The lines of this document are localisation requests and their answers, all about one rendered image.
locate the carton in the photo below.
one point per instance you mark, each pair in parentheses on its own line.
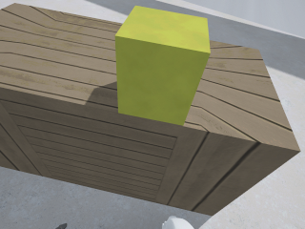
(160,58)

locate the pedestal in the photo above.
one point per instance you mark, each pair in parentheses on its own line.
(59,117)

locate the robot right thigh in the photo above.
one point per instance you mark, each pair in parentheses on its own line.
(176,223)

